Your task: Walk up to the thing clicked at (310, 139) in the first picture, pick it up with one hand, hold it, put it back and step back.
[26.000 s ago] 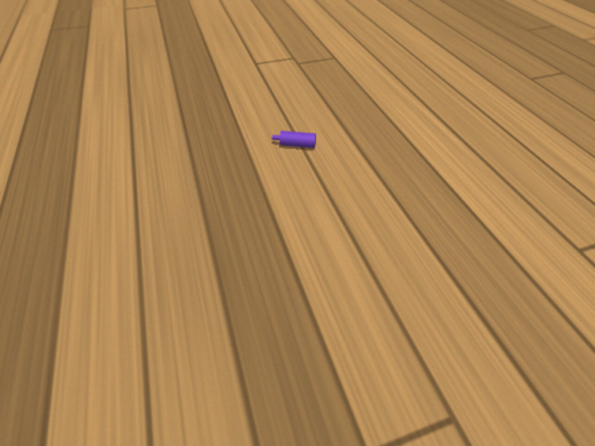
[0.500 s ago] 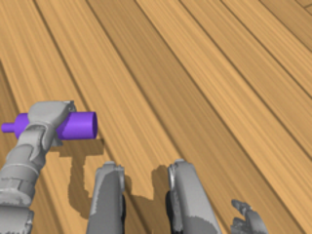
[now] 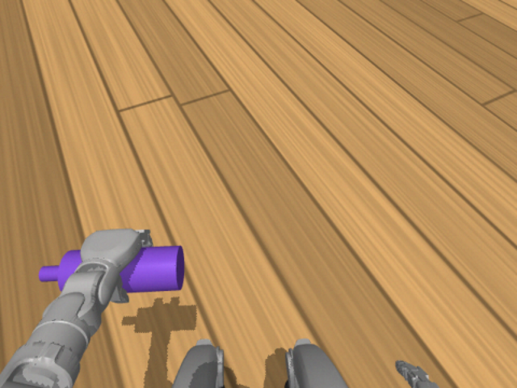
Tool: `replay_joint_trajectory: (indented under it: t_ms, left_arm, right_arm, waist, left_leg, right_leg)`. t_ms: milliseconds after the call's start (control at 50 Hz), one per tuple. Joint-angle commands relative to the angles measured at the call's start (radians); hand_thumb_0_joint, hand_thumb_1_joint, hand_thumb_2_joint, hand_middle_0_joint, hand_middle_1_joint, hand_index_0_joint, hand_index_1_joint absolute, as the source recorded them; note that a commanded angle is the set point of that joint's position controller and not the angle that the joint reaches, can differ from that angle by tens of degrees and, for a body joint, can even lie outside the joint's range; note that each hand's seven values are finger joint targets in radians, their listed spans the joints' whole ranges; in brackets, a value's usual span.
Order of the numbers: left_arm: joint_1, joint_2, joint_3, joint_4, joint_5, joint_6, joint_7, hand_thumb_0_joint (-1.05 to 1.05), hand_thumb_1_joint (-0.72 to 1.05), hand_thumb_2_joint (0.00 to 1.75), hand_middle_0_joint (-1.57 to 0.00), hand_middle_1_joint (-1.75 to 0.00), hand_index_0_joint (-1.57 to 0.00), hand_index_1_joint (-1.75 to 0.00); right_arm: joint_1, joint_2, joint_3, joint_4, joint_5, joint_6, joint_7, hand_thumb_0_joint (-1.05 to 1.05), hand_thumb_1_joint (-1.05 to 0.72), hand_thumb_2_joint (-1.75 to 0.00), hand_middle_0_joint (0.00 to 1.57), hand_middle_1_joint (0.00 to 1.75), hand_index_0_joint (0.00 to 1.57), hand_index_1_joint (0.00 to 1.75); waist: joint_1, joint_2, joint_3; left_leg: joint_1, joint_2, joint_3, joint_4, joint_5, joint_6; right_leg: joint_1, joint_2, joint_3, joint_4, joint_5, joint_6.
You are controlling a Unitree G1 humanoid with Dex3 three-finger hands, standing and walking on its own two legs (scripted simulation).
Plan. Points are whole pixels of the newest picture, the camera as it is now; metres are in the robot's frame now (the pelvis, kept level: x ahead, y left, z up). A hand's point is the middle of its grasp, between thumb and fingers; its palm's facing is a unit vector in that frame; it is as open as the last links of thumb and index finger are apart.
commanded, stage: lift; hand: left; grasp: from above
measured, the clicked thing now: (112, 270) +0.34 +0.26 -0.10
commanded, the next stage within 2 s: hold in 0.42 s
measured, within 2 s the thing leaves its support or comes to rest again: neither
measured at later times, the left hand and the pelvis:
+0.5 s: hand (115, 245) +0.35 +0.22 +0.00, palm faces -0.46 -0.04 -0.89, open 10.7 cm; pelvis +0.03 +0.00 +0.07, yaw +0 degrees
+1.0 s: hand (106, 230) +0.35 +0.22 +0.04, palm faces -0.47 -0.02 -0.88, open 10.7 cm; pelvis +0.04 +0.00 +0.09, yaw -1 degrees
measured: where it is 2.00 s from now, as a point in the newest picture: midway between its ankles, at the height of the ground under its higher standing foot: outside the picture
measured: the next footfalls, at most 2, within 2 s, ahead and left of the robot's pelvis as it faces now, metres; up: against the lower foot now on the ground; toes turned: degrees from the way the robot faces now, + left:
none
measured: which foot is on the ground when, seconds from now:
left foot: down 0.00-1.00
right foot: down 0.00-1.00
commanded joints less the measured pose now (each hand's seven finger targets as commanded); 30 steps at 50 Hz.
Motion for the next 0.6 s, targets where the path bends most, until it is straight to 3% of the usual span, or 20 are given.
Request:
replay_joint_trajectory:
  t_ms: [0,80,100,140,180,280,300,400,420,460,580]
  left_arm:
    - [-0.3,0.174,0.074,-0.139,0.016,-0.006,0.065,0.0,0.56,0.89,-0.94,-0.79,-0.94,-0.79]
    - [-0.296,0.194,0.093,-0.135,0.013,0.003,0.076,0.0,0.57,0.94,-0.95,-0.82,-0.94,-0.82]
    - [-0.315,0.166,0.067,-0.147,0.012,0.004,0.076,0.0,0.57,0.95,-0.96,-0.81,-0.95,-0.82]
    - [-0.267,0.182,0.09,-0.112,0.012,0.017,0.087,0.0,0.58,0.96,-0.97,-0.81,-0.96,-0.81]
    - [-0.304,0.171,0.08,-0.143,0.007,0.024,0.087,0.0,0.56,0.95,-0.95,-0.8,-0.94,-0.81]
    - [-0.306,0.154,0.062,-0.15,0.003,0.027,0.067,0.0,0.55,0.94,-0.94,-0.79,-0.93,-0.8]
    - [-0.275,0.161,0.068,-0.146,0.0,0.028,0.064,0.0,0.57,0.93,-0.96,-0.77,-0.95,-0.78]
    - [-0.279,0.161,0.066,-0.173,-0.007,0.022,0.044,0.0,0.58,0.98,-0.96,-0.8,-0.95,-0.81]
    - [-0.28,0.141,0.05,-0.166,-0.005,0.022,0.039,0.0,0.58,0.98,-0.96,-0.8,-0.96,-0.81]
    - [-0.293,0.164,0.065,-0.193,-0.005,0.017,0.036,0.0,0.59,0.95,-0.96,-0.81,-0.96,-0.81]
    - [-0.296,0.172,0.06,-0.209,0.005,0.013,0.013,0.0,0.57,0.94,-0.92,-0.84,-0.93,-0.82]
  right_arm:
    - [0.031,-0.155,-0.057,-0.091,0.003,-0.035,-0.012,0.0,-0.91,-0.91,0.2,0.3,0.2,0.3]
    - [0.035,-0.159,-0.062,-0.094,0.001,-0.035,-0.008,0.0,-0.91,-0.91,0.2,0.3,0.2,0.3]
    - [0.037,-0.152,-0.059,-0.092,0.0,-0.034,-0.007,0.0,-0.91,-0.91,0.2,0.3,0.2,0.3]
    - [0.037,-0.157,-0.061,-0.095,0.001,-0.03,-0.005,0.0,-0.91,-0.91,0.2,0.3,0.2,0.3]
    - [0.042,-0.157,-0.064,-0.094,0.001,-0.025,-0.004,0.0,-0.91,-0.9,0.2,0.3,0.2,0.3]
    - [0.037,-0.151,-0.068,-0.095,0.001,-0.022,-0.006,0.0,-0.91,-0.9,0.2,0.3,0.2,0.3]
    - [0.032,-0.155,-0.071,-0.102,0.003,-0.022,-0.006,0.0,-0.91,-0.9,0.2,0.3,0.2,0.3]
    - [0.029,-0.156,-0.072,-0.107,0.008,-0.015,-0.008,0.0,-0.91,-0.9,0.2,0.3,0.2,0.3]
    - [0.027,-0.155,-0.071,-0.109,0.007,-0.015,-0.008,0.0,-0.91,-0.9,0.2,0.3,0.2,0.3]
    - [0.025,-0.156,-0.072,-0.11,0.009,-0.015,-0.01,0.0,-0.9,-0.9,0.2,0.3,0.2,0.3]
    - [0.004,-0.157,-0.071,-0.114,0.015,-0.01,-0.012,0.0,-0.9,-0.9,0.2,0.3,0.2,0.3]
  waist:
    - [-0.005,0.042,-0.28]
    - [0.004,0.022,-0.293]
    - [-0.003,0.026,-0.28]
    - [0.008,-0.004,-0.272]
    - [0.005,0.007,-0.282]
    - [0.005,0.018,-0.248]
    - [0.017,0.012,-0.244]
    - [0.015,0.013,-0.221]
    - [0.008,0.006,-0.215]
    - [0.014,0.013,-0.224]
    - [0.024,0.016,-0.21]
  left_leg:
    - [0.362,-0.02,-0.004,-0.296,0.087,0.004]
    - [0.443,-0.028,0.018,-0.339,0.172,0.006]
    - [0.449,-0.03,0.02,-0.348,0.188,0.005]
    - [0.475,-0.034,0.028,-0.368,0.218,0.009]
    - [0.506,-0.037,0.034,-0.387,0.246,0.009]
    - [0.56,-0.04,0.036,-0.454,0.245,0.004]
    - [0.587,-0.038,0.036,-0.472,0.259,0.003]
    - [0.642,-0.038,0.039,-0.521,0.298,0.003]
    - [0.658,-0.035,0.037,-0.531,0.302,0.002]
    - [0.671,-0.037,0.038,-0.542,0.323,0.001]
    - [0.715,-0.04,0.045,-0.577,0.366,0.001]
  right_leg:
    - [0.184,0.022,-0.016,-0.258,0.095,-0.046]
    - [0.283,0.017,-0.013,-0.321,0.167,-0.041]
    - [0.291,0.016,-0.009,-0.335,0.185,-0.039]
    - [0.34,0.013,-0.003,-0.369,0.216,-0.034]
    - [0.37,0.01,0.004,-0.392,0.251,-0.033]
    - [0.423,0.008,0.012,-0.452,0.245,-0.032]
    - [0.443,0.01,0.005,-0.464,0.253,-0.034]
    - [0.491,0.01,0.009,-0.51,0.288,-0.033]
    - [0.487,0.01,0.006,-0.515,0.29,-0.035]
    - [0.515,0.01,0.012,-0.525,0.307,-0.034]
    - [0.561,0.011,0.018,-0.563,0.344,-0.033]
